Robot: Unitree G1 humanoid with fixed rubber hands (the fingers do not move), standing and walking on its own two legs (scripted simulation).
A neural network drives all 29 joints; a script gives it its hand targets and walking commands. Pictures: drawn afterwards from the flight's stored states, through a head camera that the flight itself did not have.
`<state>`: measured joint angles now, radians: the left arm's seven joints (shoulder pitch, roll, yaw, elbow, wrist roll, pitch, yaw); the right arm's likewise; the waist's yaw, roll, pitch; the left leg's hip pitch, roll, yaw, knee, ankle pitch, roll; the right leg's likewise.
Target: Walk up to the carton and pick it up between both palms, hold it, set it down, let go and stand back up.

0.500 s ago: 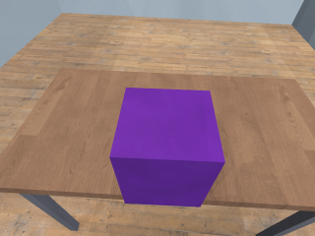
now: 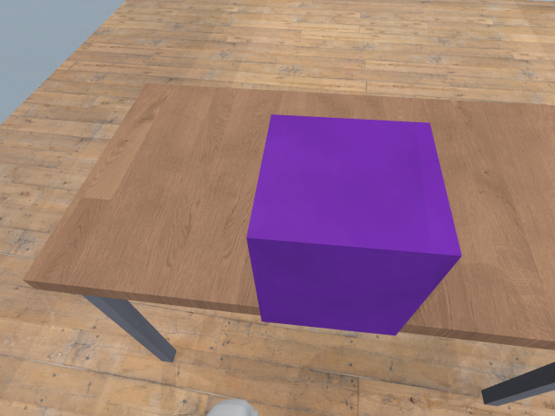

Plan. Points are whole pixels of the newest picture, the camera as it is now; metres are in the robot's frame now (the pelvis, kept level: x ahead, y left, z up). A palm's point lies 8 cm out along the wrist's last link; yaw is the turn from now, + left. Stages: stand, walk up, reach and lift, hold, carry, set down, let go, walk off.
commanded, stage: walk up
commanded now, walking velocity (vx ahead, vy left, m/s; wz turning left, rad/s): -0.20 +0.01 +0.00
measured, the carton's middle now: (337, 232) +0.36 -0.06 +0.05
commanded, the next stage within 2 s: none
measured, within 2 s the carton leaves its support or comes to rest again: neither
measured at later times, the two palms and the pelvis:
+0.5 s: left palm out of the picture -0.03 +0.28 -0.12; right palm out of the picture -0.01 -0.14 -0.15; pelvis -0.03 +0.07 +0.01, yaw -1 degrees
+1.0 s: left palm out of the picture -0.05 +0.30 -0.13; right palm out of the picture -0.07 -0.11 -0.13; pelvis -0.03 +0.09 +0.02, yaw -2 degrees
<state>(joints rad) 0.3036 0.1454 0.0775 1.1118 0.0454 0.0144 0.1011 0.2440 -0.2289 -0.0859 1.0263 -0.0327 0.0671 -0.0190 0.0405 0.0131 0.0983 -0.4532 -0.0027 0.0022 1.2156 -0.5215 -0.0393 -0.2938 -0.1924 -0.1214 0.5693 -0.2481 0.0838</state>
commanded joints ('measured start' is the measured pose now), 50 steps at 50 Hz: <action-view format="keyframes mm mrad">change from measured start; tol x16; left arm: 1 -135 140 15 -99 -6 5 -11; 6 147 49 1 -64 2 55 -55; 8 -43 158 20 -161 -19 69 -82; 50 79 38 -69 70 -46 -37 -70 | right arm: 1 74 35 14 -74 31 -41 3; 7 166 -259 -35 -52 -12 -38 -9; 10 -141 -131 15 -143 -23 -49 3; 50 154 30 89 133 23 -94 -20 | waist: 1 -80 -344 -54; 3 -95 -254 -109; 7 -104 539 -90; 23 -72 -291 -3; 35 -46 39 -33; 50 -49 -14 6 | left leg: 1 83 66 28 -472 124 -38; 4 374 -9 159 -826 428 -109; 5 409 175 -31 -856 603 -78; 7 -30 428 -517 -1171 -472 187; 8 -99 373 -462 -1238 -426 169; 10 89 251 -152 -1026 107 122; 18 257 249 -139 -851 580 190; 22 161 69 13 -705 110 77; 27 294 100 -34 -852 470 65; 50 281 120 -46 -905 431 55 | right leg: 1 -16 -23 -11 -113 379 -107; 4 -92 5 -10 98 308 -82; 6 -234 148 56 361 -421 -61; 11 -189 149 137 510 -140 -127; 17 34 162 109 -50 -165 -114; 21 318 -71 363 -308 522 -144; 24 -54 3 308 -386 97 -170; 31 84 93 231 -373 -13 -128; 50 126 109 164 -292 110 -114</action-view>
